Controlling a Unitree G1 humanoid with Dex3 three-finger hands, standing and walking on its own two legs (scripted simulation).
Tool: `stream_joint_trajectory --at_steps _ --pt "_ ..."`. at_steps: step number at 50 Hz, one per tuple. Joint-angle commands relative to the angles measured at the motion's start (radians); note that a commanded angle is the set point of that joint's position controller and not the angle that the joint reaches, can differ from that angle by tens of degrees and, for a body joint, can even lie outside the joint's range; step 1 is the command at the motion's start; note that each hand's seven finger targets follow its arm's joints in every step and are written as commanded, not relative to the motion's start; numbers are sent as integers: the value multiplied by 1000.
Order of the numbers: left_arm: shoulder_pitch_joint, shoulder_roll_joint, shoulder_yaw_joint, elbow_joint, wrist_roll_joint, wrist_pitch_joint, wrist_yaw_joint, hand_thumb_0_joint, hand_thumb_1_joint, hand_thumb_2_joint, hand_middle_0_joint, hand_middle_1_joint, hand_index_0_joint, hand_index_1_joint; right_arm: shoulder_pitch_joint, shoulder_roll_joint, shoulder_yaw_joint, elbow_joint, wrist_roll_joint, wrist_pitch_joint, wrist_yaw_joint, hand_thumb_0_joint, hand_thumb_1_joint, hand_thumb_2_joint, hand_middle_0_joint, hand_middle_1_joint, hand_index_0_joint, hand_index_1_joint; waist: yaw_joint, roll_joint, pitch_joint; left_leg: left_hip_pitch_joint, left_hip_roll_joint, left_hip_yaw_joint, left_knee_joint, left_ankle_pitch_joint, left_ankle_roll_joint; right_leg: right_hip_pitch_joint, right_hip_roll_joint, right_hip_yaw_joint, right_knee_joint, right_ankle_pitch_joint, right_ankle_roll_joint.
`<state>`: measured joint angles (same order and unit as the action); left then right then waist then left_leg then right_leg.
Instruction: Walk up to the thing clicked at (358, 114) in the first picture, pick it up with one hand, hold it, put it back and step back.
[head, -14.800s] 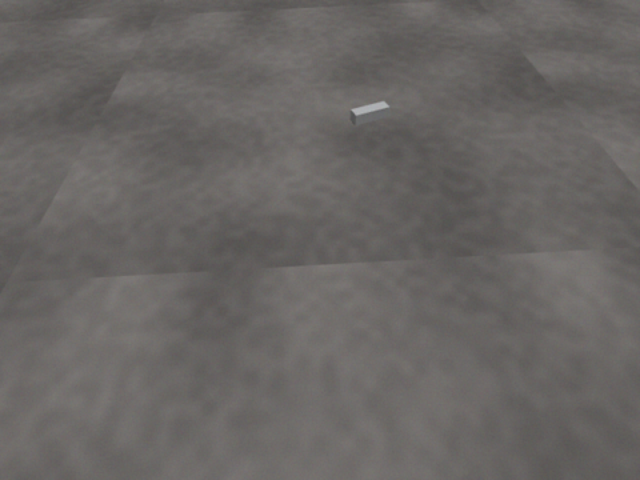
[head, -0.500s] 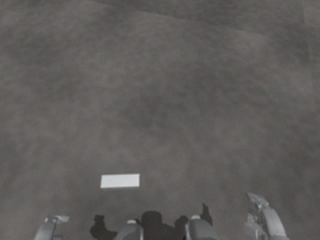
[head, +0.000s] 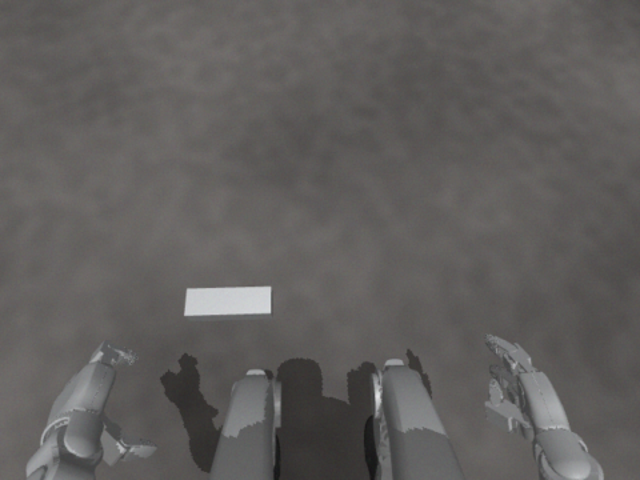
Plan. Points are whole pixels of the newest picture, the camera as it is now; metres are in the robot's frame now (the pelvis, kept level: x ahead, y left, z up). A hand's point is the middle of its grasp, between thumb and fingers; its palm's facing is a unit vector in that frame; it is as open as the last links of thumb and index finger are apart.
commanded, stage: rise first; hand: left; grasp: from above
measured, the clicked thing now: (230, 304) +0.47 +0.21 -0.55
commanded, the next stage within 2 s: none
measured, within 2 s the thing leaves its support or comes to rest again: neither
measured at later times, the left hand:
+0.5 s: hand (165, 345) +0.33 +0.29 -0.32, palm faces -0.49 -0.23 -0.84, open 14.0 cm
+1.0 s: hand (181, 323) +0.38 +0.28 -0.38, palm faces -0.47 -0.03 -0.88, open 14.1 cm
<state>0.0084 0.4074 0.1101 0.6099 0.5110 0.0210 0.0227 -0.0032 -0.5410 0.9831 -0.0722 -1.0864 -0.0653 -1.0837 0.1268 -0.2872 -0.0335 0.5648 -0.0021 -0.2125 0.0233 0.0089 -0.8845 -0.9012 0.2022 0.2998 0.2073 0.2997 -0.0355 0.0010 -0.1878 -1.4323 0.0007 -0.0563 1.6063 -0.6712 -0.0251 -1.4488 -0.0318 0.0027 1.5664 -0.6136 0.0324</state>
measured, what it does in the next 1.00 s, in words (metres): lowers itself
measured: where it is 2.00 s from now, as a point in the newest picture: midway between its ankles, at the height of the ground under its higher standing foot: outside the picture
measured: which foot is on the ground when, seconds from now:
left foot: down 0.00-1.00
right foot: down 0.00-1.00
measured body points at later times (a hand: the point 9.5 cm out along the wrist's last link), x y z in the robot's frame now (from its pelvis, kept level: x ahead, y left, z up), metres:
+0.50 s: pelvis -0.05 +0.00 -0.17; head +0.16 +0.02 +0.22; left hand +0.35 +0.30 -0.27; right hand +0.05 -0.28 -0.31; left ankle +0.03 +0.13 -0.55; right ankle +0.05 -0.14 -0.55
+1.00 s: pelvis -0.05 +0.01 -0.22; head +0.17 +0.06 +0.17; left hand +0.40 +0.28 -0.33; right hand +0.00 -0.27 -0.34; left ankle +0.03 +0.13 -0.55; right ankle +0.05 -0.14 -0.54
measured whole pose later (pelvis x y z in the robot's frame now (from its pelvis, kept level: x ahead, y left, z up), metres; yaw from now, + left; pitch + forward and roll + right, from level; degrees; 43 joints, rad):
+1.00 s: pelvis -0.05 +0.01 -0.22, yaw -3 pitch +34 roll -7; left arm -0.83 0.69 0.09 1.37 1.28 -0.29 0.38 0.00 -0.51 1.01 -0.07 -1.01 -0.08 -1.00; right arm 0.15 -0.28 0.00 0.75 -0.12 -0.04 0.13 0.00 -0.91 -0.91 0.20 0.30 0.21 0.30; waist -0.18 0.01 -0.10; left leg -2.23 -0.05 -0.12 2.34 -0.69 -0.02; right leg -2.20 -0.03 -0.01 2.23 -0.62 0.05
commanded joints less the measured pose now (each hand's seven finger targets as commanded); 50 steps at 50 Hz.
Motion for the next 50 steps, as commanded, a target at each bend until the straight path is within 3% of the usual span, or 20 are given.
stream_joint_trajectory --at_steps 1,3,5,6,9,13,14,17,20,25,27,28,32,34,38,41,43,44,48,50 --pt "-145 225 71 -68 109 -100 66 0 -553 982 -62 -1093 -69 -1086 38 -165 -86 -56 8 -40 -4 0 -901 -904 200 300 200 300 8 101 -435 153 -21 18 -105 278 23 104 30 -25 -25 229 -65" --pt "-209 266 88 -45 151 -116 85 0 -546 982 -60 -1089 -68 -1080 47 -171 -93 -38 8 -30 3 0 -897 -903 200 300 200 300 16 101 -491 108 -23 27 -39 312 25 70 29 -26 25 253 -65" --pt "-276 264 70 -1 200 -131 100 0 -572 1003 -66 -1073 -64 -1075 62 -174 -97 -12 4 -20 9 0 -914 -907 200 300 200 300 1 89 -512 55 -27 35 22 318 30 37 30 -30 64 263 -63" --pt "-331 290 83 10 217 -141 108 0 -562 992 -64 -1075 -69 -1071 73 -176 -97 -1 2 -14 13 0 -917 -908 200 300 200 300 -1 79 -535 31 -28 39 54 321 34 31 30 -30 84 269 -62" --pt "-437 320 83 54 271 -168 127 0 -547 992 -66 -1071 -73 -1063 84 -183 -108 21 -6 1 21 0 -912 -906 200 300 200 300 1 71 -571 -34 -31 41 115 271 37 -28 26 -35 133 222 -60" --pt "-568 406 108 150 345 -206 157 0 -534 1005 -61 -1063 -69 -1055 101 -186 -107 40 -17 28 29 0 -896 -902 200 300 200 300 1 35 -612 -149 -38 62 192 184 50 -35 25 -36 171 142 -52" --pt "-611 399 92 171 362 -215 159 0 -534 1007 -56 -1063 -65 -1055 106 -186 -108 43 -19 35 30 0 -895 -901 200 300 200 300 -17 22 -615 -182 -40 64 215 159 55 -49 27 -36 176 122 -49" --pt "-702 448 98 213 402 -243 174 0 -532 1011 -60 -1067 -69 -1058 119 -188 -105 60 -27 54 32 0 -896 -903 200 300 200 300 -21 30 -623 -208 -43 69 252 127 57 -89 27 -43 204 79 -48" --pt "-776 467 84 277 444 -262 187 0 -547 1025 -60 -1054 -63 -1052 139 -189 -101 74 -35 73 33 0 -900 -904 200 300 200 300 -46 18 -612 -266 -49 73 293 95 63 -108 31 -47 222 47 -45" --pt "-861 484 59 365 512 -289 222 0 -543 1022 -58 -1031 -63 -1026 140 -194 -92 90 -49 111 45 0 -901 -904 200 300 200 300 -68 78 -528 -275 -48 43 299 20 56 -265 34 -85 282 -28 -56" --pt "-898 466 37 397 548 -300 241 0 -536 1019 -53 -1013 -60 -1006 150 -201 -84 101 -56 128 54 0 -899 -903 200 300 200 300 -79 135 -514 -265 -47 25 302 19 48 -327 30 -100 326 -11 -60" --pt "-918 494 50 392 561 -303 253 0 -533 1019 -54 -1012 -61 -1005 148 -203 -85 102 -59 133 56 0 -899 -904 200 300 200 300 -75 147 -534 -245 -47 21 309 26 48 -341 30 -103 337 -3 -63" --pt "-976 504 39 456 625 -309 295 0 -539 1023 -56 -999 -59 -996 163 -210 -69 119 -71 151 69 0 -899 -904 200 300 200 300 -89 211 -528 -228 -50 15 332 80 42 -402 26 -114 387 49 -66" --pt "-1009 487 21 491 648 -311 313 0 -542 1027 -55 -987 -55 -987 170 -217 -67 125 -79 156 75 0 -898 -904 200 300 200 300 -117 216 -511 -250 -49 7 342 70 43 -431 25 -121 404 49 -63" --pt "-1050 537 39 544 694 -312 346 0 -536 1016 -55 -994 -60 -990 171 -227 -62 138 -92 161 84 0 -900 -903 200 300 200 300 -119 244 -515 -243 -49 3 358 65 41 -462 21 -125 428 47 -63" --pt "-1084 525 29 559 721 -314 366 0 -525 1004 -53 -1009 -66 -996 180 -226 -61 147 -103 164 90 0 -899 -903 200 300 200 300 -132 258 -548 -241 -53 11 382 91 43 -466 24 -126 442 68 -63" --pt "-1090 511 14 599 729 -310 377 0 -531 1010 -57 -998 -65 -990 178 -222 -55 149 -106 163 91 0 -900 -903 200 300 200 300 -145 239 -518 -270 -55 16 396 74 47 -477 26 -128 440 57 -62" --pt "-1118 535 24 598 738 -314 385 0 -534 1007 -59 -1000 -66 -992 178 -226 -55 152 -111 163 93 0 -902 -903 200 300 200 300 -152 231 -517 -302 -57 18 405 59 51 -472 25 -127 442 50 -60" --pt "-1120 544 27 639 763 -320 402 0 -517 990 -52 -1023 -71 -1003 177 -224 -52 157 -119 162 95 0 -902 -903 200 300 200 300 -145 214 -517 -325 -59 24 421 42 57 -478 29 -129 447 34 -60" --pt "-1134 529 10 645 773 -324 407 0 -529 997 -55 -1023 -71 -1007 188 -219 -45 165 -127 161 98 0 -904 -903 200 300 200 300 -161 223 -529 -323 -61 30 443 81 58 -462 31 -128 459 68 -58"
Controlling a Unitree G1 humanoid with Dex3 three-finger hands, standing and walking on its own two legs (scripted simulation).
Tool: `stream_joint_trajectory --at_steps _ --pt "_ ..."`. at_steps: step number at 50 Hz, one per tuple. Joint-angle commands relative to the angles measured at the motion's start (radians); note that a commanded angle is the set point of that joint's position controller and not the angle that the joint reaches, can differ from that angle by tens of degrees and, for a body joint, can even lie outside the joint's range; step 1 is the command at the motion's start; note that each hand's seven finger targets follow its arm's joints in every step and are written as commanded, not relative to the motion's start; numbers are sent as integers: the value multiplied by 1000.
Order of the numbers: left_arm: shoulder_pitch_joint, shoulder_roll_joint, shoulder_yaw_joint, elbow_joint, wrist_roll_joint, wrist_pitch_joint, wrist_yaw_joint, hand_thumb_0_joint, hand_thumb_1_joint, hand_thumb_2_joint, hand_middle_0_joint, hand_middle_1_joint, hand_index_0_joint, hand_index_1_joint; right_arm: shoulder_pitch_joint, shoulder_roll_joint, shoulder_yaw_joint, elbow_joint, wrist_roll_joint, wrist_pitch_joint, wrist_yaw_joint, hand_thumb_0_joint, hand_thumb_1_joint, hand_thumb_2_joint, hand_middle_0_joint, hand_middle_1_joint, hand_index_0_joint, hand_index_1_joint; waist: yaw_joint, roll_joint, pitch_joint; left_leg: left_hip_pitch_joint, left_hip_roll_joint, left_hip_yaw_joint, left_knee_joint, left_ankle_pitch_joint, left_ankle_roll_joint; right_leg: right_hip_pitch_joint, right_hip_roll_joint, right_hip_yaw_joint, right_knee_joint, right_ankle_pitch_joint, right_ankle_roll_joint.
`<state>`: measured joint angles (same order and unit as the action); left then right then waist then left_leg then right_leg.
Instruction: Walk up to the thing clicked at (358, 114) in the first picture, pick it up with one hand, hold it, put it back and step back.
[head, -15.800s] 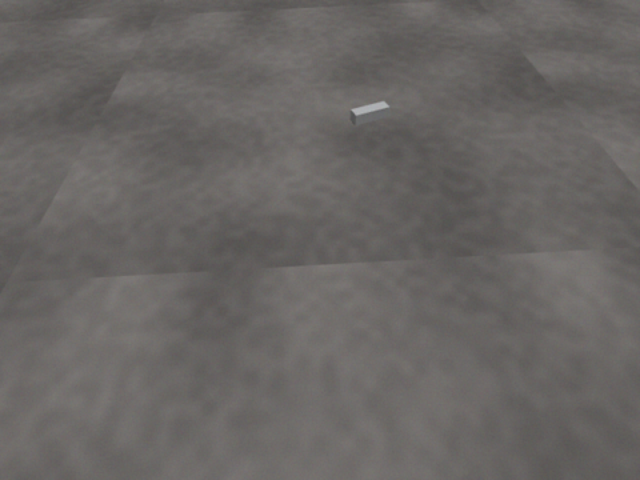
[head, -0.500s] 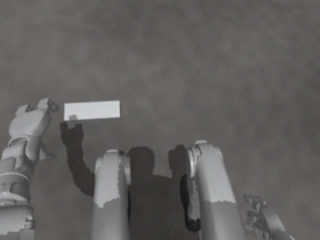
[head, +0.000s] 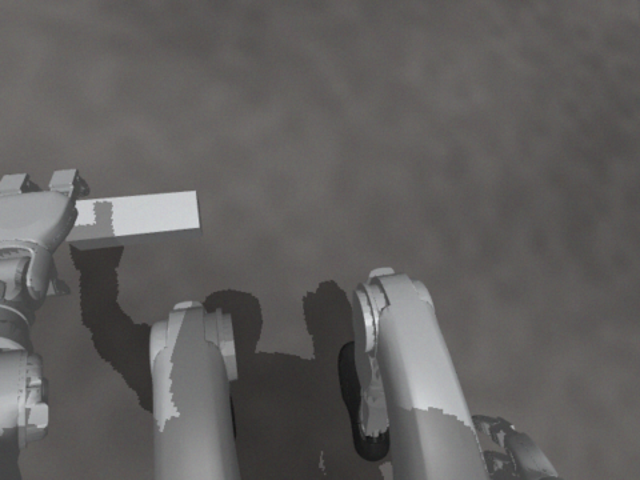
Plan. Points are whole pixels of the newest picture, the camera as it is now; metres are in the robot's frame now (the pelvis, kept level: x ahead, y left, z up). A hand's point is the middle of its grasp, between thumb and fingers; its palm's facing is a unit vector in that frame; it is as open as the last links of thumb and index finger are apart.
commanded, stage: rise first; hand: left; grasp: from above
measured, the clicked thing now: (138, 220) +0.51 +0.23 -0.32
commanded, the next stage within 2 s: none
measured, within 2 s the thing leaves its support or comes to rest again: neither
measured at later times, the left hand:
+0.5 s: hand (72, 238) +0.44 +0.29 -0.19, palm faces -0.47 -0.04 -0.88, open 14.0 cm
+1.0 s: hand (81, 231) +0.45 +0.28 -0.21, palm faces -0.46 -0.04 -0.89, open 14.1 cm
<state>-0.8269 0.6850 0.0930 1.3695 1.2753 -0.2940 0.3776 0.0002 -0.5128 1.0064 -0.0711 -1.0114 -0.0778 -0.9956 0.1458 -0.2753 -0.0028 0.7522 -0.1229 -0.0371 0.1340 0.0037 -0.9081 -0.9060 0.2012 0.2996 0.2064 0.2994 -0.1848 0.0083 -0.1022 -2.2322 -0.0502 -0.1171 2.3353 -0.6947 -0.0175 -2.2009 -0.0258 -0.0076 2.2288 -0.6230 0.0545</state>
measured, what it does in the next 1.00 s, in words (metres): stands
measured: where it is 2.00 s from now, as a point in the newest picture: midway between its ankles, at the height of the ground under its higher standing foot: (294, 443)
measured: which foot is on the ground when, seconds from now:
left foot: down 0.00-1.00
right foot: down 0.00-1.00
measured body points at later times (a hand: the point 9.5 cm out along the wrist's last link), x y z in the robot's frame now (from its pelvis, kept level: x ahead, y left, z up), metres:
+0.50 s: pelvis +0.01 +0.00 -0.02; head +0.25 +0.06 +0.36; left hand +0.46 +0.29 -0.14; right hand +0.08 -0.28 -0.13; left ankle +0.08 +0.12 -0.32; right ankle +0.11 -0.14 -0.32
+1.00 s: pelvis +0.01 +0.00 -0.02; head +0.26 +0.06 +0.35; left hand +0.47 +0.28 -0.15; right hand +0.06 -0.28 -0.13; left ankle +0.08 +0.12 -0.32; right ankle +0.11 -0.14 -0.32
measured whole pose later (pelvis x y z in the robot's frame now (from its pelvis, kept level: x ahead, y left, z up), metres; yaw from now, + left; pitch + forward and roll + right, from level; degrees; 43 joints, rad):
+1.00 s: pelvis +0.01 +0.00 -0.02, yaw -1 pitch +35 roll -8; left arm -0.91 0.73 0.11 1.47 1.32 -0.28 0.46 0.00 -0.54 1.03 -0.09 -1.02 -0.08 -1.02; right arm 0.14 -0.28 0.04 0.76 -0.17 -0.05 0.16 0.00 -0.91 -0.91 0.20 0.30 0.21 0.30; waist -0.24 0.00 -0.05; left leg -2.30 -0.05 -0.14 2.42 -0.74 -0.03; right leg -2.27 -0.02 -0.02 2.30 -0.65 0.06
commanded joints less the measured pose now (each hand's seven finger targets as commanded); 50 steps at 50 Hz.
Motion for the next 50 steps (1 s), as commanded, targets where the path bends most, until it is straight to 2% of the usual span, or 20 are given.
stream_joint_trajectory --at_steps 1,3,6,9,12,14,17,20,21,24,25,32,34,37,38,39,42,43,46,50 --pt "-310 259 34 -120 17 -12 58 0 -524 992 -56 -1026 -74 -1007 175 -235 -77 -20 -8 -13 -11 0 -904 -904 200 300 200 300 -13 218 -632 486 -9 89 -281 132 50 291 24 -119 -195 101 -78" --pt "-313 291 53 -123 24 -13 68 0 -517 983 -54 -1030 -77 -1007 181 -238 -78 -17 -9 -11 -9 0 -905 -904 200 300 200 300 -9 216 -645 489 -8 88 -273 152 50 296 25 -121 -186 116 -81" --pt "-304 258 35 -94 41 -18 77 0 -513 980 -58 -1037 -82 -1012 184 -228 -74 -13 -16 -8 -7 0 -905 -904 200 300 200 300 -21 216 -643 484 -11 94 -254 172 51 299 29 -121 -181 138 -79" --pt "-303 282 59 -91 36 -14 90 0 -511 978 -59 -1031 -83 -1005 183 -236 -79 -9 -19 -7 -5 0 -905 -903 200 300 200 300 -13 234 -645 505 -5 83 -259 183 45 267 23 -123 -160 140 -79" --pt "-314 257 44 -76 40 -8 97 0 -517 980 -57 -1044 -82 -1018 192 -233 -76 -8 -25 -9 0 0 -907 -905 200 300 200 300 -31 231 -631 498 -3 85 -248 187 47 268 23 -125 -160 150 -79" --pt "-331 277 57 -92 29 -9 105 0 -505 970 -60 -1038 -88 -1010 187 -236 -76 -6 -25 -9 -1 0 -906 -904 200 300 200 300 -29 238 -653 492 -4 88 -237 199 49 276 22 -119 -153 163 -76" --pt "-308 279 56 -99 39 -1 108 0 -517 983 -63 -1033 -85 -1011 190 -233 -74 -6 -30 -7 2 0 -906 -904 200 300 200 300 -22 269 -665 516 -5 88 -238 224 44 276 23 -121 -143 177 -78" --pt "-332 283 63 -93 32 1 114 0 -517 982 -63 -1027 -83 -1006 189 -236 -76 -8 -27 -5 2 0 -905 -903 200 300 200 300 -34 247 -658 483 -5 91 -226 202 49 277 23 -118 -144 169 -78" --pt "-321 266 53 -73 31 3 114 0 -513 978 -60 -1037 -84 -1012 189 -234 -71 -7 -31 -6 2 0 -905 -904 200 300 200 300 -37 252 -641 476 -5 91 -226 202 49 272 22 -120 -143 168 -76" --pt "-338 274 49 -55 36 5 113 0 -536 1002 -66 -1023 -76 -1012 196 -242 -67 -4 -33 -11 4 0 -907 -904 200 300 200 300 -50 251 -615 466 -5 90 -222 188 51 263 21 -123 -143 158 -76" --pt "-327 272 50 -58 36 5 111 0 -532 1000 -64 -1027 -77 -1014 198 -242 -65 -3 -37 -11 5 0 -906 -904 200 300 200 300 -42 245 -634 478 -6 92 -219 200 51 277 24 -122 -147 168 -76" --pt "-335 304 62 -62 22 4 110 0 -532 1002 -64 -1033 -77 -1020 196 -250 -58 -4 -38 -13 7 0 -906 -904 200 300 200 300 -44 225 -640 442 -8 98 -199 186 57 307 26 -118 -149 168 -75" --pt "-333 284 45 -55 25 2 109 0 -534 1002 -63 -1034 -76 -1020 193 -247 -56 -6 -37 -12 8 0 -906 -904 200 300 200 300 -46 245 -628 442 -7 95 -204 189 52 290 28 -123 -142 166 -78" --pt "-340 295 58 -55 23 0 114 0 -536 1005 -63 -1027 -73 -1016 194 -251 -54 -5 -36 -10 7 0 -905 -903 200 300 200 300 -48 233 -636 443 -8 92 -198 191 53 288 28 -125 -140 169 -77" --pt "-344 302 56 -53 26 0 115 0 -596 1085 -86 -993 -52 -1028 190 -250 -52 -3 -36 -9 8 0 -907 -902 200 300 200 300 -44 245 -636 442 -8 92 -199 183 52 284 31 -124 -136 162 -81" --pt "-347 301 60 -55 28 -2 118 0 -567 1047 -82 -1000 -65 -1018 192 -254 -52 -5 -41 -8 8 0 -905 -903 200 300 200 300 -51 256 -632 440 -8 92 -202 181 51 278 30 -127 -135 159 -78" --pt "-368 272 33 -42 36 4 121 0 -559 1040 -75 -1006 -65 -1016 197 -252 -51 2 -39 -13 12 0 -905 -902 200 300 200 300 -72 263 -608 459 -4 84 -202 185 47 250 31 -136 -129 162 -78" --pt "-374 283 47 -45 30 3 123 0 -554 1036 -73 -1010 -65 -1018 203 -259 -51 2 -39 -14 13 0 -904 -903 200 300 200 300 -72 267 -614 463 -3 79 -202 197 47 246 28 -136 -123 172 -76" --pt "-368 296 48 -41 30 9 126 0 -551 1034 -80 -1010 -71 -1020 197 -257 -50 -3 -36 -15 11 0 -905 -903 200 300 200 300 -60 259 -631 449 -5 86 -199 183 49 263 32 -134 -130 163 -80" --pt "-379 299 52 -35 31 13 128 0 -558 1039 -82 -1012 -70 -1024 209 -259 -44 -1 -41 -15 12 0 -906 -903 200 300 200 300 -72 268 -634 435 -6 88 -190 191 51 272 30 -133 -127 175 -75"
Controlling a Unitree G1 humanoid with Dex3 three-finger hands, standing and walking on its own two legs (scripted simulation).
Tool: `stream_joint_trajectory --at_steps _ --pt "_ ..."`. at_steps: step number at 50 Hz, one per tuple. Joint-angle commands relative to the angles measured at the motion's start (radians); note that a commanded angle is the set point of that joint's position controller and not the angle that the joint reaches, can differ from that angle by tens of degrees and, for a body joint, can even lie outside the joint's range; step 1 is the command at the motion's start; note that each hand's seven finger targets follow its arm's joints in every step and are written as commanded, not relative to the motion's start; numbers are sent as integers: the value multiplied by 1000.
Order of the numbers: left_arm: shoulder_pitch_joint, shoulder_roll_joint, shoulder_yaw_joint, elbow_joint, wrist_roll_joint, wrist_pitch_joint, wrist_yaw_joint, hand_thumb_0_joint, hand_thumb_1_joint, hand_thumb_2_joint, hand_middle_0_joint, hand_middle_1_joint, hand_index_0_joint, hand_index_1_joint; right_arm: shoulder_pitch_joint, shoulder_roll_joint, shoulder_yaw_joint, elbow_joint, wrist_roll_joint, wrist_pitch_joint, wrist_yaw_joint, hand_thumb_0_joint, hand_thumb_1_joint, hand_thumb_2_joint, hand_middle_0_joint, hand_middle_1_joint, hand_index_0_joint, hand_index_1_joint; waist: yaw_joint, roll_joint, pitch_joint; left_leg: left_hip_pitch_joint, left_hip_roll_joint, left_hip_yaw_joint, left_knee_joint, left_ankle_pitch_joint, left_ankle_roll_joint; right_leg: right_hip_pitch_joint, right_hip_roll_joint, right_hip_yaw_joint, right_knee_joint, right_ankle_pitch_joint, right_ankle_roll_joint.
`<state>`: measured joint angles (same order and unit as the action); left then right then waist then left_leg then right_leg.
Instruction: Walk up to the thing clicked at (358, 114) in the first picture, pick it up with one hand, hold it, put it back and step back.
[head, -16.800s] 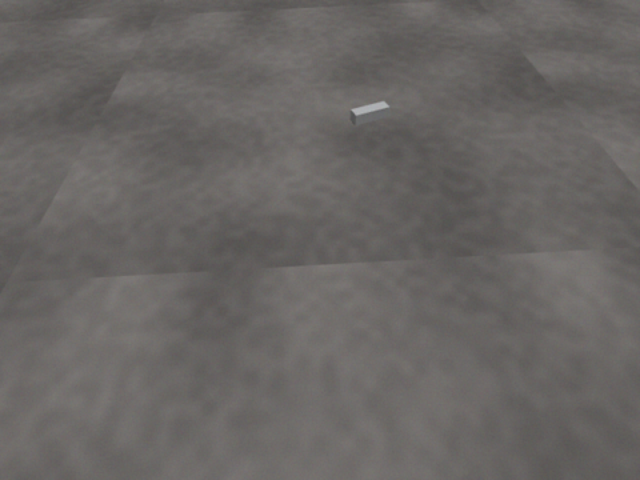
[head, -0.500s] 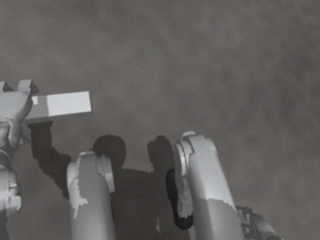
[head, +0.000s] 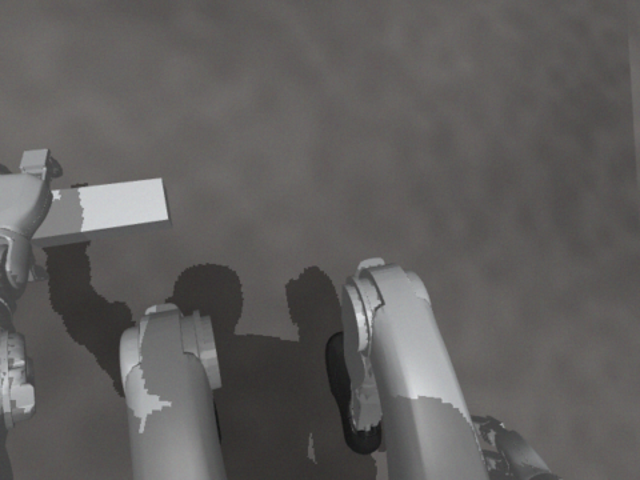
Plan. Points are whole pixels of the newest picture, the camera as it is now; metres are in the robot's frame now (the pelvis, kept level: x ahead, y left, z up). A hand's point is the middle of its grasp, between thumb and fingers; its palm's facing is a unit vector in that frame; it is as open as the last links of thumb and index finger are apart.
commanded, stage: rise first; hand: left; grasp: from above
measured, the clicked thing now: (97, 213) +0.49 +0.24 -0.30
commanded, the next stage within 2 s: approach in 1.26 s
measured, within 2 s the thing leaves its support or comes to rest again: neither
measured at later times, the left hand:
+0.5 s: hand (36, 226) +0.44 +0.29 -0.19, palm faces -0.46 -0.04 -0.89, open 14.0 cm
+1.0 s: hand (36, 226) +0.44 +0.28 -0.18, palm faces -0.47 -0.05 -0.88, open 13.9 cm
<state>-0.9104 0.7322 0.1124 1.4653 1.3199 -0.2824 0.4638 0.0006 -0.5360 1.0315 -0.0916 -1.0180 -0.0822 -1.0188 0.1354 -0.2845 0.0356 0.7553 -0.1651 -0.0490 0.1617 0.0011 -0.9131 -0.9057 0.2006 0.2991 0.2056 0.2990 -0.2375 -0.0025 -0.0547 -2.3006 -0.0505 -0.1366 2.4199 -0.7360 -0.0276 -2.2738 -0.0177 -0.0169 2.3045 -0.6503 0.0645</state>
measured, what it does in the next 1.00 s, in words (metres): stands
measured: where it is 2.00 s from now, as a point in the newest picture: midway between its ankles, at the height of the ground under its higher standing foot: (283, 441)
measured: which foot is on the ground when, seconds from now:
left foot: down 0.00-1.00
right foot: down 0.00-1.00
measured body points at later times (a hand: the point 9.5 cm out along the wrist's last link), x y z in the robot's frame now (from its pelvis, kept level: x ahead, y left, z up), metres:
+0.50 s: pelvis +0.00 +0.00 -0.01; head +0.24 +0.07 +0.37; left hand +0.46 +0.29 -0.14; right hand +0.03 -0.28 -0.11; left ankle +0.06 +0.12 -0.30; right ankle +0.11 -0.14 -0.30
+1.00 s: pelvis -0.01 +0.00 +0.00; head +0.23 +0.07 +0.37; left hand +0.46 +0.28 -0.13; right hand +0.04 -0.28 -0.10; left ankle +0.06 +0.12 -0.30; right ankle +0.11 -0.14 -0.30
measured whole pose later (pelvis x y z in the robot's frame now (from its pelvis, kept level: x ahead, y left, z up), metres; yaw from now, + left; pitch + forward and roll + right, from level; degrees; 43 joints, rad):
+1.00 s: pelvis -0.01 +0.00 +0.00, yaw -1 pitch +34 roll -9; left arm -0.95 0.75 0.09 1.52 1.33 -0.28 0.45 0.00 -0.50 1.00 -0.12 -1.02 -0.12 -1.01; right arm 0.16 -0.30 0.07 0.74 -0.16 -0.07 0.17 0.00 -0.91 -0.91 0.20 0.30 0.21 0.30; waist -0.27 0.00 -0.05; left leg -2.32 -0.05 -0.15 2.43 -0.72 -0.02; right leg -2.28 -0.02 -0.03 2.30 -0.63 0.06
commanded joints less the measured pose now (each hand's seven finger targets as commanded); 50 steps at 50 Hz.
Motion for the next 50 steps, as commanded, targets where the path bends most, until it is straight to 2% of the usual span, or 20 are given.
stream_joint_trajectory --at_steps 1,5,7,9,11,15,21,27,32,34,37,38,40,42,43,46,47,48,49,50 --pt "-289 243 24 -121 -15 5 40 0 -552 1035 -79 -1015 -70 -1024 215 -249 -81 -7 4 -4 -15 0 -905 -903 200 300 200 300 -19 277 -666 504 -6 106 -279 230 60 338 22 -125 -203 199 -86" --pt "-307 230 6 -84 -7 11 37 0 -557 1039 -77 -1017 -68 -1027 218 -251 -73 -3 4 -7 -11 0 -906 -903 200 300 200 300 -35 291 -646 523 -4 95 -282 237 55 312 24 -134 -192 202 -87" --pt "-340 261 21 -111 -7 9 39 0 -558 1043 -84 -1011 -70 -1025 224 -259 -69 -6 2 -7 -11 0 -906 -903 200 300 200 300 -36 299 -677 525 -5 94 -276 244 57 332 25 -135 -194 210 -87" --pt "-321 265 29 -83 -12 11 42 0 -554 1035 -80 -1016 -72 -1024 222 -259 -67 -5 2 -10 -10 0 -906 -903 200 300 200 300 -33 284 -646 496 -5 99 -272 232 57 328 22 -132 -192 203 -87" --pt "-328 250 7 -71 -7 12 38 0 -556 1037 -84 -1017 -73 -1028 211 -255 -59 -8 0 -12 -8 0 -907 -903 200 300 200 300 -45 285 -638 482 -5 100 -264 219 59 327 29 -135 -193 195 -89" --pt "-315 281 31 -59 -8 11 41 0 -555 1036 -85 -1015 -75 -1025 223 -262 -53 -8 -4 -18 -3 0 -906 -903 200 300 200 300 -39 289 -636 483 -7 100 -263 225 59 336 27 -136 -188 199 -87" --pt "-330 297 34 -119 -9 5 43 0 -539 1015 -89 -1021 -86 -1024 218 -264 -57 -13 -1 -16 -4 0 -907 -902 200 300 200 300 -33 313 -676 488 -6 104 -261 220 57 348 29 -134 -189 198 -88" --pt "-326 256 7 -110 -19 16 35 0 -548 1026 -97 -1014 -86 -1025 227 -264 -58 -9 1 -20 -3 0 -908 -903 200 300 200 300 -45 297 -651 471 -5 105 -261 195 59 338 31 -134 -204 181 -89" --pt "-329 269 11 -115 -20 19 25 0 -540 1019 -98 -1013 -90 -1022 230 -268 -62 -12 11 -20 -3 0 -907 -903 200 300 200 300 -38 305 -656 490 -5 93 -280 199 54 318 26 -139 -196 180 -92" --pt "-321 238 -5 -115 -23 19 20 0 -525 1008 -99 -1014 -96 -1017 229 -262 -60 -15 13 -18 -2 0 -906 -902 200 300 200 300 -41 313 -654 487 -7 96 -283 206 54 323 26 -139 -195 186 -92" --pt "-319 238 -9 -84 -17 22 17 0 -524 1006 -105 -1016 -101 -1019 237 -260 -55 -11 11 -21 -5 0 -907 -903 200 300 200 300 -50 267 -633 468 -8 105 -264 206 60 350 28 -133 -213 194 -90" --pt "-339 268 7 -108 -17 19 18 0 -517 1002 -102 -1013 -102 -1013 237 -265 -53 -9 11 -20 -5 0 -905 -902 200 300 200 300 -41 279 -661 482 -9 102 -269 226 58 351 27 -133 -204 206 -90" --pt "-326 237 -16 -72 -15 20 16 0 -507 991 -103 -1021 -108 -1016 231 -260 -50 -8 9 -22 -3 0 -905 -902 200 300 200 300 -49 292 -623 475 -8 106 -266 222 57 341 28 -133 -205 205 -90" --pt "-334 259 2 -59 -16 15 23 0 -519 1001 -107 -1014 -105 -1017 234 -266 -48 -13 10 -21 -6 0 -907 -903 200 300 200 300 -48 260 -627 456 -8 99 -268 205 60 340 27 -136 -211 188 -89" --pt "-327 236 -10 -47 -15 13 22 0 -509 991 -112 -1010 -112 -1010 232 -262 -49 -12 9 -22 -5 0 -906 -902 200 300 200 300 -54 264 -614 458 -9 99 -271 200 58 330 29 -138 -208 182 -91" --pt "-347 270 5 -85 -5 4 27 0 -517 999 -109 -1010 -106 -1013 229 -265 -48 -12 8 -25 -5 0 -906 -902 200 300 200 300 -38 296 -644 486 -9 98 -277 206 55 329 29 -140 -202 182 -92" --pt "-319 256 -4 -53 -3 8 29 0 -520 1002 -109 -1015 -106 -1018 223 -262 -47 -14 5 -28 -2 0 -908 -903 200 300 200 300 -44 299 -625 481 -8 103 -268 203 54 328 29 -137 -202 182 -92" --pt "-359 261 4 -85 -6 4 33 0 -522 1001 -104 -1013 -102 -1015 229 -267 -51 -14 3 -29 -1 0 -907 -902 200 300 200 300 -52 297 -629 482 -7 97 -277 196 53 317 27 -140 -201 176 -91" --pt "-357 281 19 -121 -7 1 40 0 -517 999 -101 -1019 -102 -1018 229 -271 -54 -12 8 -27 -3 0 -906 -902 200 300 200 300 -33 330 -656 506 -6 94 -289 209 51 318 25 -140 -196 185 -90" --pt "-331 257 3 -75 0 8 38 0 -516 996 -110 -1010 -108 -1012 227 -268 -55 -15 4 -29 -1 0 -907 -903 200 300 200 300 -52 321 -631 510 -4 95 -276 208 50 301 25 -142 -191 185 -90"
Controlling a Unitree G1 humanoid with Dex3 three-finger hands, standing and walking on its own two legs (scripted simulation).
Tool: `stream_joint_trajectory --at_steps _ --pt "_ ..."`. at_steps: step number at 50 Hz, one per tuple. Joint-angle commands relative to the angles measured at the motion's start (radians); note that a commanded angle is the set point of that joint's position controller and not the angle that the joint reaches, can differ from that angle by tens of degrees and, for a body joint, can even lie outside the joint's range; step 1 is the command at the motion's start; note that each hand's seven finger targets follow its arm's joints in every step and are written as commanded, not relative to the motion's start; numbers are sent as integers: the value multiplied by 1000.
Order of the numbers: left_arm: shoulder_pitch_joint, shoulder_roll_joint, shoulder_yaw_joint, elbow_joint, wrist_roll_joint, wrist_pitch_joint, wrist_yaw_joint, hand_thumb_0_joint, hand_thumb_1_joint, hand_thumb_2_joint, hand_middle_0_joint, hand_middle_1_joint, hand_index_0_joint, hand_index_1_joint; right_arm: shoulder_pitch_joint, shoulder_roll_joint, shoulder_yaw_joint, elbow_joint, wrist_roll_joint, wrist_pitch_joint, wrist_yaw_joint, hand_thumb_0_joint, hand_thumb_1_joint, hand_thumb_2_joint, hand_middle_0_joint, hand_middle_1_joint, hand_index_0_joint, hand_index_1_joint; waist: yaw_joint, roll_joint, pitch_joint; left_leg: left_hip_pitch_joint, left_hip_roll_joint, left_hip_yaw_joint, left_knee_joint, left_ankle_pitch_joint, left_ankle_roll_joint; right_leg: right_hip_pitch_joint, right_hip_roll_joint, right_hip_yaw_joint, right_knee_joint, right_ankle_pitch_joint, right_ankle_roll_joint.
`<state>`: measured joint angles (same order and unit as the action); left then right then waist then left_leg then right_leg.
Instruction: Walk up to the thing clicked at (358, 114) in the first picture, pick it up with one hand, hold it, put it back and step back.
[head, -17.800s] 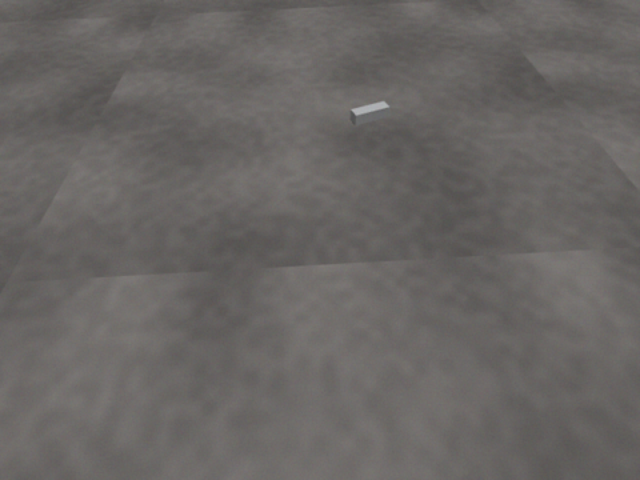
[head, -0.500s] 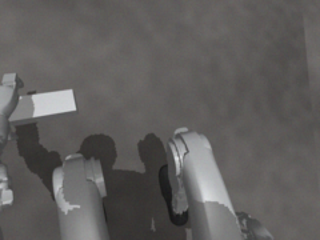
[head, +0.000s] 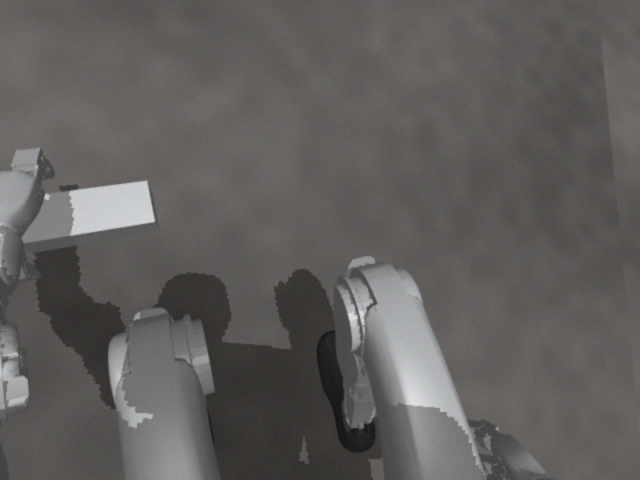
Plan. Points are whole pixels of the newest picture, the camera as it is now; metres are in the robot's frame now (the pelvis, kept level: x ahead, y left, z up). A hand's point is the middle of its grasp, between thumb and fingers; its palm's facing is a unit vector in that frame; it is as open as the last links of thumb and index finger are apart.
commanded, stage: rise first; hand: left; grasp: from above
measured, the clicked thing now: (82, 217) +0.49 +0.25 -0.30
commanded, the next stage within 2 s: approach in 0.26 s
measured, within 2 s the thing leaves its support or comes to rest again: neither
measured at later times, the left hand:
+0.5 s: hand (23, 228) +0.45 +0.28 -0.18, palm faces -0.47 -0.04 -0.88, open 13.9 cm
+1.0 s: hand (61, 207) +0.47 +0.24 -0.19, palm faces -0.45 -0.04 -0.89, open 13.9 cm
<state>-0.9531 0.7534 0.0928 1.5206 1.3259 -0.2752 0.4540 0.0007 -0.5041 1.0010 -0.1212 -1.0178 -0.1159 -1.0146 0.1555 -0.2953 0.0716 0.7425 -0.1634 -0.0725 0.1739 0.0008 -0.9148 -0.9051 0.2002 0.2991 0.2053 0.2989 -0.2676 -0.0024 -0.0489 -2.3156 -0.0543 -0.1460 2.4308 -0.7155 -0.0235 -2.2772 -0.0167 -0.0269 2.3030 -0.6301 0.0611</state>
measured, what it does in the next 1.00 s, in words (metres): stands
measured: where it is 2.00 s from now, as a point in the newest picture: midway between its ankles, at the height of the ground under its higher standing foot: (276, 443)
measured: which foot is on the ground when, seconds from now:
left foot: down 0.00-1.00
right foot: down 0.00-1.00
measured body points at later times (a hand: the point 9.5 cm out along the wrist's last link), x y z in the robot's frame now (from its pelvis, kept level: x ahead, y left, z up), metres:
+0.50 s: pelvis +0.00 +0.00 +0.00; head +0.24 +0.07 +0.37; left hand +0.47 +0.28 -0.13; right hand +0.04 -0.28 -0.10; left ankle +0.07 +0.12 -0.29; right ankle +0.11 -0.14 -0.29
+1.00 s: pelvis +0.00 +0.00 +0.00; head +0.25 +0.05 +0.37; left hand +0.49 +0.24 -0.14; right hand +0.01 -0.27 -0.10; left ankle +0.07 +0.12 -0.29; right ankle +0.11 -0.14 -0.29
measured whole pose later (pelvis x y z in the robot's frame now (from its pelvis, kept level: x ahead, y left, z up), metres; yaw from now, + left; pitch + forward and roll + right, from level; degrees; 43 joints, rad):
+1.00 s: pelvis +0.00 +0.00 +0.00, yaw +0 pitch +35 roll -8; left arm -0.99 0.70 0.09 1.53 1.27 -0.15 0.47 0.00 -0.50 1.01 -0.09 -1.05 -0.10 -1.03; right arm 0.21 -0.31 0.10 0.73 -0.16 -0.09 0.21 0.00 -0.90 -0.89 0.20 0.30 0.20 0.30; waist -0.32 0.03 -0.03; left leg -2.33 -0.04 -0.15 2.44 -0.72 -0.03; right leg -2.31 0.00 -0.03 2.31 -0.62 0.06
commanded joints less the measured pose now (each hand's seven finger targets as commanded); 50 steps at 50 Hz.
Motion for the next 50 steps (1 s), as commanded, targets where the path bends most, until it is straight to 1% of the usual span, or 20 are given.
stream_joint_trajectory --at_steps 1,6,7,8,11,13,14,17,18,20,24,28,31,33,37,39,41,43,45,50 --pt "-328 231 17 -176 -9 -2 50 0 -517 998 -103 -1010 -102 -1011 206 -256 -93 -1 4 -6 -14 0 -905 -902 200 300 200 300 -20 334 -668 540 1 103 -295 194 45 314 26 -132 -195 170 -87" --pt "-307 233 20 -147 -13 14 51 0 -516 995 -92 -1024 -98 -1018 214 -256 -92 5 5 -10 -8 0 -905 -901 200 300 200 300 -18 328 -663 529 1 105 -288 214 47 317 25 -132 -192 188 -88" --pt "-308 214 11 -120 -14 18 47 0 -521 1001 -94 -1017 -95 -1016 222 -258 -89 6 2 -11 -6 0 -905 -901 200 300 200 300 -37 312 -638 516 0 103 -280 206 48 306 24 -134 -188 186 -88" --pt "-316 231 21 -137 -15 15 48 0 -519 998 -94 -1018 -95 -1017 220 -260 -89 4 1 -9 -9 0 -903 -900 200 300 200 300 -24 325 -654 518 -1 102 -291 209 48 315 24 -133 -193 184 -85" --pt "-290 213 7 -94 -21 15 38 0 -518 997 -86 -1035 -93 -1029 215 -258 -86 2 6 -12 -6 0 -904 -900 200 300 200 300 -27 302 -623 492 -4 101 -291 178 50 304 25 -134 -193 159 -89" --pt "-303 247 18 -107 -12 10 37 0 -525 1004 -96 -1030 -96 -1030 215 -258 -81 -1 3 -14 -6 0 -906 -901 200 300 200 300 -25 292 -620 475 -5 109 -278 165 53 323 28 -129 -196 150 -91" --pt "-306 261 31 -133 -15 7 40 0 -517 994 -98 -1025 -102 -1021 217 -259 -83 -1 4 -14 -6 0 -905 -901 200 300 200 300 -11 306 -646 488 -6 112 -285 183 52 341 26 -127 -198 162 -88" --pt "-309 238 22 -130 -18 5 39 0 -521 1000 -94 -1023 -97 -1021 222 -258 -83 0 0 -18 -2 0 -905 -901 200 300 200 300 -27 296 -643 501 -2 109 -272 189 51 330 27 -132 -192 169 -89" --pt "-306 256 33 -138 -17 3 44 0 -580 1072 -108 -998 -73 -1035 219 -262 -83 0 2 -16 -5 0 -905 -899 200 300 200 300 -21 294 -662 489 -5 111 -272 191 54 348 27 -129 -199 174 -86" --pt "-292 253 35 -115 -17 7 45 0 -513 1012 -74 -1052 -88 -1038 218 -261 -84 0 4 -18 -4 0 -896 -891 200 300 200 300 -16 291 -638 481 -5 115 -274 188 53 336 26 -127 -199 168 -87" --pt "-380 194 -12 -138 -18 -3 46 0 -507 1006 -76 -1049 -91 -1034 230 -256 -84 7 -2 -24 -4 0 -895 -891 200 300 200 300 -60 305 -627 471 -1 111 -267 153 54 318 29 -129 -209 148 -88" --pt "-482 145 -55 -153 -14 0 57 0 -498 989 -66 -1058 -90 -1033 256 -264 -78 21 -8 -31 -7 0 -892 -890 200 300 200 300 -97 329 -649 505 5 100 -262 171 50 304 31 -140 -204 168 -87" --pt "-517 128 -73 -69 -4 21 73 0 -481 982 -66 -1054 -96 -1023 262 -269 -67 24 -17 -41 -4 0 -891 -889 200 300 200 300 -123 321 -612 497 7 98 -252 162 48 289 34 -146 -201 168 -88" --pt "-497 180 -46 -41 9 43 89 0 -486 986 -69 -1059 -97 -1030 258 -275 -62 18 -19 -42 -5 0 -892 -889 200 300 200 300 -90 348 -638 504 4 99 -267 180 43 296 32 -148 -192 177 -93" --pt "-435 181 -34 37 20 100 101 0 -499 990 -67 -1050 -91 -1025 241 -274 -46 -10 -21 -41 9 0 -891 -889 200 300 200 300 -89 345 -625 473 1 111 -265 201 48 330 37 -142 -186 206 -95" --pt "-391 219 -1 39 3 126 103 0 -498 978 -65 -1050 -92 -1021 234 -278 -45 -28 -12 -42 14 0 -892 -889 200 300 200 300 -59 337 -644 471 0 114 -267 221 50 344 31 -135 -179 219 -95" --pt "-359 241 16 18 -5 142 96 0 -519 996 -69 -1032 -84 -1016 230 -280 -42 -41 -10 -40 22 0 -893 -890 200 300 200 300 -57 327 -642 447 1 115 -269 221 55 373 36 -135 -179 216 -93" --pt "-339 264 24 -42 -29 148 86 0 -533 1008 -74 -1038 -84 -1028 210 -272 -45 -45 6 -34 20 0 -896 -891 200 300 200 300 -22 316 -696 426 0 128 -262 214 63 428 40 -120 -185 216 -90" --pt "-301 245 30 -73 -56 151 69 0 -531 1021 -79 -1038 -87 -1030 214 -266 -52 -45 12 -32 23 0 -896 -891 200 300 200 300 -15 295 -709 410 0 133 -257 223 65 459 37 -112 -191 228 -86" --pt "-407 203 1 -223 -77 106 13 0 -528 1018 -78 -1059 -91 -1045 259 -267 -76 -23 18 -28 16 0 -901 -893 200 300 200 300 -65 304 -690 437 5 121 -248 206 55 415 33 -117 -210 199 -96"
